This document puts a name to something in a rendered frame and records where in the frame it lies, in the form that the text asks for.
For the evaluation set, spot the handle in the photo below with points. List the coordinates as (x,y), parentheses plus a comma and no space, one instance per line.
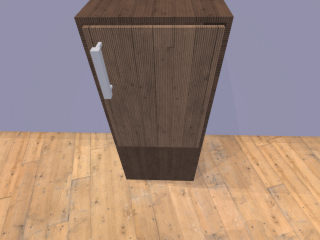
(101,71)

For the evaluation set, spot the cupboard door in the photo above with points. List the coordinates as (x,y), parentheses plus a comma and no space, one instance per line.
(161,77)

